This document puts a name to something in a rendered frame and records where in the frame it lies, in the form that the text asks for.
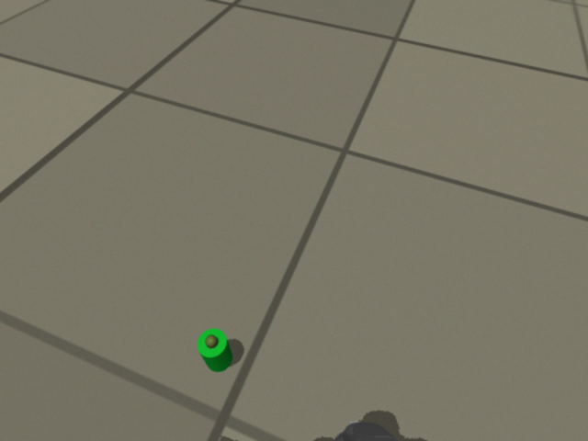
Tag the bottle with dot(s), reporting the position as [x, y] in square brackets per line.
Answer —
[215, 350]

